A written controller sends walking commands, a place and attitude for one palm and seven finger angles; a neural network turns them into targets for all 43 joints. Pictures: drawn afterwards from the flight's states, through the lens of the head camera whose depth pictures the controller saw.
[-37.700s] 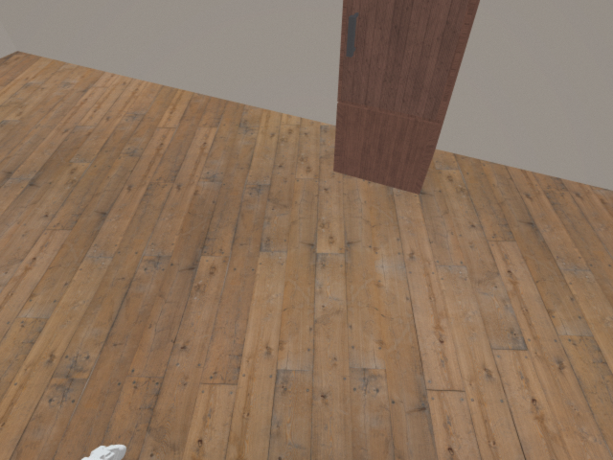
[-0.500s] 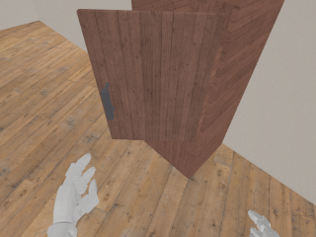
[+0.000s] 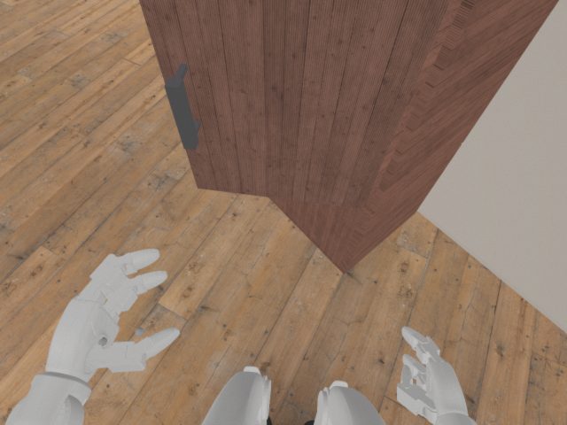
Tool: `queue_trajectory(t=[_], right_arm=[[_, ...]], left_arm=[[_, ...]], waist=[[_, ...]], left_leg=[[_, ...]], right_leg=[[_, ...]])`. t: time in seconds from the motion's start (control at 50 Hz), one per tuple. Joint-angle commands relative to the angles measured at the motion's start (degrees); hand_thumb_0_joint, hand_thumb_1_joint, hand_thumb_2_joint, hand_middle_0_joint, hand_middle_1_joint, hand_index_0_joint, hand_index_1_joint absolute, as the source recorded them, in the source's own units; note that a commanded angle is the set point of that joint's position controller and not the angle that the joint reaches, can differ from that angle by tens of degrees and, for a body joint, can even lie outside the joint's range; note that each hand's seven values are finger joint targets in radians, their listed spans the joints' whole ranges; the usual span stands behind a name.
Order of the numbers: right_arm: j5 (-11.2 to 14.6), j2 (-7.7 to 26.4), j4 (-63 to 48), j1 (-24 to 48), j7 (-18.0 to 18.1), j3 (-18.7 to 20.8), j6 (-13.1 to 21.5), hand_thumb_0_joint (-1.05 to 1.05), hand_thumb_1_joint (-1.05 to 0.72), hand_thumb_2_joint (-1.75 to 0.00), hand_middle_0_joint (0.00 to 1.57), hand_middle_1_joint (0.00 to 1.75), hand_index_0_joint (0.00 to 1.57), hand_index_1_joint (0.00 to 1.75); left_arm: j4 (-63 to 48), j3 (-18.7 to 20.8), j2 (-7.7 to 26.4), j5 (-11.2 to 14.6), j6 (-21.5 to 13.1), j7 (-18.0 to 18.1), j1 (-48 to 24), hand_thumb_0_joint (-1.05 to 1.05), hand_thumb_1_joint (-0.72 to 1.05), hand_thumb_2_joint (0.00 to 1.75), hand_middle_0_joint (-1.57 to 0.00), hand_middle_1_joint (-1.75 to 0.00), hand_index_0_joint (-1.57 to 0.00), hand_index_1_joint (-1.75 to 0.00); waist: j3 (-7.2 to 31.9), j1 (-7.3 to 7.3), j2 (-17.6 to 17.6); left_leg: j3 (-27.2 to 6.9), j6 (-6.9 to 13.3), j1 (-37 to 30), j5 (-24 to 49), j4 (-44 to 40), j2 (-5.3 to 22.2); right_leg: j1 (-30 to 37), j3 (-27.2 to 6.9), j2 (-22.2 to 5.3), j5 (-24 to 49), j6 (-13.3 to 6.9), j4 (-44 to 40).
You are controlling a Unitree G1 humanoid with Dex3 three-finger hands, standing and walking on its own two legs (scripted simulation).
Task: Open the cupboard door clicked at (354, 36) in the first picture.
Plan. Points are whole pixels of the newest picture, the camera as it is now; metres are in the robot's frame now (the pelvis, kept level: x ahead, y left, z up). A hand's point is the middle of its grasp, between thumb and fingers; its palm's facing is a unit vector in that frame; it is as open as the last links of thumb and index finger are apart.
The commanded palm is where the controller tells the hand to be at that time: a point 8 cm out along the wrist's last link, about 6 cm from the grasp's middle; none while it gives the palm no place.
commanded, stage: raise the hand with hooked fingers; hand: left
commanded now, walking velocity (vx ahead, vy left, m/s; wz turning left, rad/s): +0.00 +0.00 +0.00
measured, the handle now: (186, 108) +0.59 +0.23 +0.04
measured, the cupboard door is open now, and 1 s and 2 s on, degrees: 42 42 42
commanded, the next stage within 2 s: move the hooked fingers beside the handle in 1.34 s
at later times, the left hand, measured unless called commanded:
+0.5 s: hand (111, 292) +0.26 +0.24 +0.05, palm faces -0.01 -1.00 -0.06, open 13.4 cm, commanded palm +0.24 +0.30 +0.05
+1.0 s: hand (77, 262) +0.29 +0.29 +0.05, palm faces -0.04 -1.00 -0.05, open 14.0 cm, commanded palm +0.27 +0.34 +0.06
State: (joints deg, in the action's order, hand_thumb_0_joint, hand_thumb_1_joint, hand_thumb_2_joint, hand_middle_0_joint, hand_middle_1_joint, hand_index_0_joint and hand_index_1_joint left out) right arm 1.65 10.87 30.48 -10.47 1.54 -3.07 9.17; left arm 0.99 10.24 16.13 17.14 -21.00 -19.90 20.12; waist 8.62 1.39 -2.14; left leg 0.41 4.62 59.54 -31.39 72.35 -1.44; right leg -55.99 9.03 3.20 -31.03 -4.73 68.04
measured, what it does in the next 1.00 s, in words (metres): stands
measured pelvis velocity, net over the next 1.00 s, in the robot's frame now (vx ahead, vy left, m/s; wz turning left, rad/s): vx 0.00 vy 0.02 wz -0.02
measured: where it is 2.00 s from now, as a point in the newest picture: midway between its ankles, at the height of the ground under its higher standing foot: outside the picture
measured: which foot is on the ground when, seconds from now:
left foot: down 0.00-1.00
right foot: down 0.00-1.00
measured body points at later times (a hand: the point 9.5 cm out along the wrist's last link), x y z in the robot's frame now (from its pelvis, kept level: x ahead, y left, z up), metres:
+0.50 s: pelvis +0.01 +0.00 +0.01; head +0.09 +0.02 +0.45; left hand +0.26 +0.30 +0.05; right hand +0.19 -0.25 -0.06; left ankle +0.03 +0.07 -0.63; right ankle +0.02 -0.08 -0.63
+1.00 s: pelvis +0.00 +0.02 +0.02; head +0.09 +0.05 +0.46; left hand +0.29 +0.35 +0.06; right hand +0.16 -0.24 -0.06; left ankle +0.03 +0.07 -0.63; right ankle +0.02 -0.08 -0.63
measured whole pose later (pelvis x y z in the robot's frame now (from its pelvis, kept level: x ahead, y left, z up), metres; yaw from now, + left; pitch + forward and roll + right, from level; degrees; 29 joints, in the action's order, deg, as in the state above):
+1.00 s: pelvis +0.00 +0.02 +0.02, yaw -1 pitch +18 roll -4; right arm 2.4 17.2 30.4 -15.8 2.2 -1.3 9.8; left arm 25.4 23.8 25.2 21.9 -22.6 -31.6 0.0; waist 8.3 -1.2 -1.4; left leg 2.1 6.2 56.2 -29.2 66.8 -2.0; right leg -53.0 6.9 2.9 -28.3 -2.7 62.6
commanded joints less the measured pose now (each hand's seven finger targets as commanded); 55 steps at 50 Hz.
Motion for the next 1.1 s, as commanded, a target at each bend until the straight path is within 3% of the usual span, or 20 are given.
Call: queue_trajectory(t=[0.0,0.06,0.08,0.1,0.16,0.18,0.2,0.3,0.38,0.42,0.48,0.58,0.64,0.68,0.72,0.82,0.88,0.92,0.98,1.08], right_arm=[[0.4,9.4,-8.6,0.9,1.6,5.7,3.7,0.00,-0.90,-0.90,0.20,0.30,0.20,0.30],[0.3,10.0,-7.2,0.3,1.3,5.8,3.9,0.00,-0.90,-0.90,0.20,0.30,0.20,0.30],[0.3,10.5,-7.3,0.1,1.3,5.8,4.0,0.00,-0.90,-0.90,0.20,0.30,0.20,0.30],[0.3,10.8,-7.3,-0.5,1.3,6.0,4.2,0.00,-0.90,-0.90,0.20,0.30,0.20,0.30],[0.8,11.5,-7.2,-1.3,1.2,6.4,4.7,0.00,-0.90,-0.90,0.20,0.30,0.20,0.30],[0.6,11.8,-7.2,-1.5,1.3,6.3,4.7,0.00,-0.90,-0.90,0.20,0.30,0.20,0.30],[0.8,11.9,-7.1,-1.8,1.4,6.5,4.7,0.00,-0.90,-0.90,0.20,0.30,0.20,0.30],[0.7,12.3,-7.3,-2.5,1.5,6.5,4.5,0.00,-0.90,-0.90,0.20,0.30,0.20,0.30],[0.7,13.0,-7.4,-2.8,1.5,6.2,4.1,0.00,-0.90,-0.90,0.20,0.30,0.20,0.30],[0.8,13.2,-7.7,-2.7,1.5,6.0,4.0,0.00,-0.90,-0.90,0.20,0.30,0.20,0.30],[0.8,13.6,-7.8,-3.4,1.7,5.8,4.0,0.00,-0.90,-0.90,0.20,0.30,0.20,0.30],[0.8,14.2,-7.7,-3.7,1.8,5.4,4.1,0.00,-0.90,-0.90,0.20,0.30,0.20,0.30],[0.9,14.4,-7.5,-3.8,1.9,5.3,4.0,0.00,-0.90,-0.90,0.20,0.30,0.20,0.30],[1.0,14.6,-7.4,-4.0,2.0,5.1,4.0,0.00,-0.90,-0.90,0.20,0.30,0.20,0.30],[1.0,14.9,-7.2,-4.3,2.1,5.3,3.9,0.00,-0.90,-0.90,0.20,0.30,0.20,0.30],[1.1,15.5,-7.0,-5.1,2.1,5.3,3.7,0.00,-0.90,-0.90,0.20,0.30,0.20,0.30],[1.1,15.6,-7.6,-5.5,1.8,5.5,3.8,0.00,-0.90,-0.90,0.20,0.30,0.20,0.30],[1.2,15.7,-7.7,-5.7,1.5,5.8,3.7,0.00,-0.90,-0.90,0.20,0.30,0.20,0.30],[1.0,15.9,-7.8,-5.9,1.2,6.0,3.8,0.00,-0.90,-0.90,0.20,0.30,0.20,0.30],[1.0,16.0,-8.1,-5.9,1.3,6.0,3.4,0.00,-0.90,-0.90,0.20,0.30,0.20,0.30]], left_arm=[[-10.9,9.8,7.8,3.8,-3.6,1.1,2.5,0.00,-0.01,0.51,-0.27,-0.88,-0.27,-0.88],[-6.3,8.6,6.8,3.3,-6.0,0.8,0.7,0.00,-0.08,0.48,-0.27,-0.93,-0.27,-0.93],[-5.6,9.4,8.2,3.4,-6.8,0.0,-1.0,0.00,-0.10,0.47,-0.27,-0.94,-0.27,-0.94],[-5.5,9.5,8.7,3.3,-7.6,-0.8,-1.5,0.00,-0.13,0.46,-0.27,-0.96,-0.27,-0.96],[-3.7,9.5,8.7,4.1,-8.5,-2.4,-2.1,0.00,-0.20,0.43,-0.28,-1.00,-0.28,-1.00],[-3.0,10.6,10.1,4.6,-8.5,-2.8,-3.6,0.00,-0.22,0.42,-0.28,-1.02,-0.28,-1.02],[-3.2,11.2,10.5,4.8,-8.6,-3.1,-4.2,0.00,-0.24,0.41,-0.28,-1.03,-0.28,-1.03],[-2.4,13.9,13.1,5.2,-9.1,-3.0,-7.4,0.00,-0.36,0.36,-0.29,-1.11,-0.29,-1.11],[1.0,13.7,13.6,5.2,-8.2,-3.5,-10.9,0.00,-0.45,0.32,-0.30,-1.17,-0.30,-1.17],[1.8,13.6,14.0,5.0,-7.9,-4.3,-11.9,0.00,-0.50,0.30,-0.30,-1.20,-0.30,-1.20],[3.5,14.6,15.3,5.6,-7.1,-5.5,-14.5,0.00,-0.50,0.30,-0.30,-1.20,-0.30,-1.20],[5.5,15.1,17.0,5.7,-6.6,-7.1,-20.4,0.00,-0.50,0.30,-0.30,-1.20,-0.30,-1.20],[8.7,16.3,18.2,5.8,-6.1,-8.2,-21.9,0.00,-0.50,0.30,-0.30,-1.20,-0.30,-1.20],[10.7,16.2,18.7,6.2,-5.7,-9.4,-24.4,0.00,-0.50,0.30,-0.30,-1.20,-0.30,-1.20],[10.8,17.0,20.4,5.7,-5.7,-10.1,-26.3,0.00,-0.50,0.30,-0.30,-1.20,-0.30,-1.20],[14.1,19.3,23.0,6.3,-5.2,-11.3,-28.6,0.00,-0.50,0.30,-0.30,-1.20,-0.30,-1.20],[14.5,17.8,21.1,6.8,-4.9,-12.2,-26.9,0.00,-0.50,0.30,-0.30,-1.20,-0.30,-1.20],[14.3,18.2,21.5,6.7,-4.8,-12.3,-25.8,0.00,-0.50,0.30,-0.30,-1.20,-0.30,-1.20],[12.5,18.8,22.6,6.4,-5.3,-11.4,-26.4,0.00,-0.50,0.30,-0.30,-1.20,-0.30,-1.20],[12.2,19.2,22.6,6.5,-6.1,-10.3,-27.2,0.00,-0.50,0.30,-0.30,-1.20,-0.30,-1.20]], waist=[[19.3,0.24,1.5],[13.7,-1.62,1.8],[13.5,-1.43,1.3],[15.3,-1.46,1.2],[14.8,-1.72,-0.1],[14.5,-1.69,-0.1],[15.8,-1.67,0.3],[17.0,-0.87,-1.8],[14.0,-1.95,-1.9],[14.9,-1.63,-3.6],[15.2,-2.00,-2.3],[14.7,-2.17,-4.2],[15.4,-2.02,-2.1],[14.3,-2.32,-2.3],[16.0,-2.03,-4.4],[16.7,-1.64,-4.0],[16.7,-1.61,-4.7],[17.3,-1.47,-3.4],[16.9,-1.31,-5.6],[16.1,-1.79,-4.6]], left_leg=[[-4.8,-3.3,-10.7,21.3,-11.1,1.5],[-4.5,-3.2,-8.1,18.5,-10.7,1.7],[-4.5,-3.2,-7.9,19.1,-10.2,1.7],[-4.2,-3.1,-8.3,19.4,-10.1,1.8],[-4.0,-3.0,-10.1,19.1,-11.1,1.6],[-4.2,-3.0,-9.9,19.5,-10.9,1.6],[-3.9,-2.9,-10.3,19.4,-11.1,1.7],[-3.6,-3.0,-12.2,20.6,-12.1,1.7],[-4.2,-3.2,-12.9,19.0,-13.1,1.8],[-4.2,-3.3,-14.0,18.6,-13.8,1.8],[-4.8,-3.5,-15.2,19.7,-14.1,1.9],[-6.4,-4.6,-18.2,19.7,-15.5,2.3],[-6.4,-4.2,-17.1,18.0,-15.8,2.2],[-6.4,-4.2,-16.9,17.4,-15.8,2.1],[-6.9,-4.6,-19.0,18.1,-16.3,2.3],[-7.7,-5.1,-20.3,19.0,-17.0,2.6],[-8.3,-5.6,-22.3,22.0,-17.4,2.7],[-8.1,-5.5,-22.3,23.1,-17.2,2.8],[-8.8,-6.2,-23.3,24.6,-17.5,3.1],[-9.3,-6.2,-22.2,20.6,-18.0,3.0]], right_leg=[[18.7,-10.2,-1.8,19.9,3.6,-10.9],[15.5,-10.9,-2.2,17.4,3.9,-11.6],[15.6,-11.3,-2.1,17.8,3.7,-11.0],[16.0,-11.8,-2.4,18.5,4.0,-11.1],[14.7,-11.3,-2.3,17.1,4.0,-11.9],[14.8,-11.3,-2.0,17.0,3.7,-11.6],[15.2,-11.4,-2.1,16.9,3.9,-11.7],[15.5,-10.7,-1.7,16.9,3.4,-11.5],[12.5,-9.3,-1.0,14.2,3.1,-11.7],[12.5,-9.0,-1.2,13.6,3.0,-12.0],[12.2,-8.3,-0.7,14.4,2.8,-11.9],[8.9,-6.7,-0.5,12.1,2.2,-11.6],[9.8,-6.9,-0.7,10.8,2.5,-12.1],[9.2,-7.0,-0.5,10.3,2.1,-12.2],[8.1,-6.6,-0.8,10.0,2.2,-11.9],[7.3,-6.2,-0.7,9.7,2.1,-11.9],[6.4,-5.7,-0.5,10.8,1.8,-11.8],[7.1,-5.8,-0.7,11.3,2.1,-11.9],[5.5,-5.4,-0.6,11.0,1.8,-11.2],[4.9,-5.3,-0.6,9.5,2.0,-11.1]])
